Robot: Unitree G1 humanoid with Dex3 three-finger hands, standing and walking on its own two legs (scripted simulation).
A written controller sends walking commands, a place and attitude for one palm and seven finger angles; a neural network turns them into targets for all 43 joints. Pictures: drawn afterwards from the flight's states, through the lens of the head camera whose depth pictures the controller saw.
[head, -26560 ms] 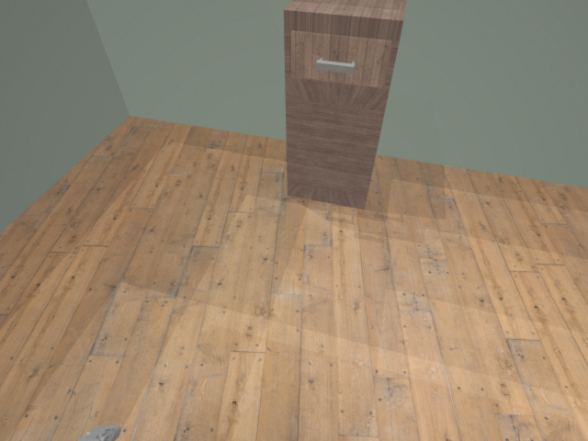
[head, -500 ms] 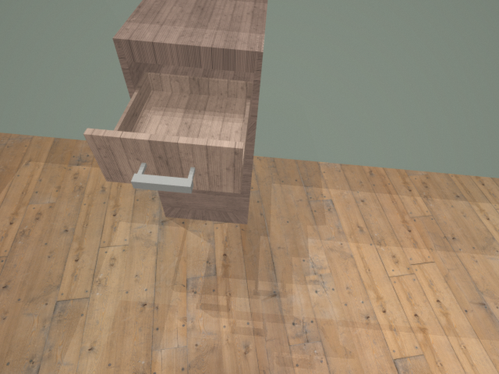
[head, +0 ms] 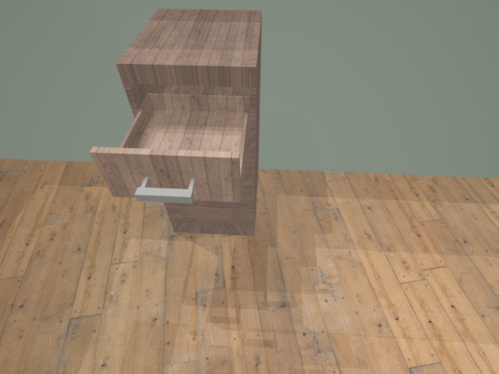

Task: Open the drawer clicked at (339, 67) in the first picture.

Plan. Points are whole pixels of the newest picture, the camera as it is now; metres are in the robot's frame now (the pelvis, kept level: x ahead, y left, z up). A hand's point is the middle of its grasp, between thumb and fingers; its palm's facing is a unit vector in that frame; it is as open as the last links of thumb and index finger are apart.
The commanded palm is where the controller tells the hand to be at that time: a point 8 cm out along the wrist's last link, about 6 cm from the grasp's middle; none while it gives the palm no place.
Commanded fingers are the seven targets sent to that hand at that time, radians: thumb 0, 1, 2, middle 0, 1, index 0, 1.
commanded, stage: let the arm hang, fingers relaxed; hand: left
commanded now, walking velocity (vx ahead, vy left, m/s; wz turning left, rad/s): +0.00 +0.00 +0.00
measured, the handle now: (167, 188) +0.52 +0.23 -0.07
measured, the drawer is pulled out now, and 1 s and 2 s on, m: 0.30 0.30 0.30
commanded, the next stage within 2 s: look to check the result in 0.26 s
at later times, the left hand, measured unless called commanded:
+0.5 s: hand out of the picture -0.02 +0.15 -0.17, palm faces +0.07 -0.98 -0.18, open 7.4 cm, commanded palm none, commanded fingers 0.00 0.90 0.90 -0.20 -0.30 -0.20 -0.30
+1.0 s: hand out of the picture +0.01 +0.14 -0.17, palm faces +0.06 -0.98 -0.18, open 7.4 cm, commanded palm none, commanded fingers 0.00 0.90 0.90 -0.20 -0.30 -0.20 -0.30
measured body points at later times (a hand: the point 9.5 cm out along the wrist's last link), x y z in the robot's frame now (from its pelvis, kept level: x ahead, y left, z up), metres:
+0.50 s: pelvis +0.01 -0.01 +0.00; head +0.02 -0.01 +0.45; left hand -0.02 +0.20 -0.16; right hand -0.02 -0.21 -0.16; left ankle +0.03 +0.12 -0.74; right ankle +0.02 -0.09 -0.74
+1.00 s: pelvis +0.02 -0.01 +0.00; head +0.04 -0.02 +0.45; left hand +0.00 +0.20 -0.16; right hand +0.00 -0.21 -0.17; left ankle +0.03 +0.12 -0.74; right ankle +0.02 -0.09 -0.74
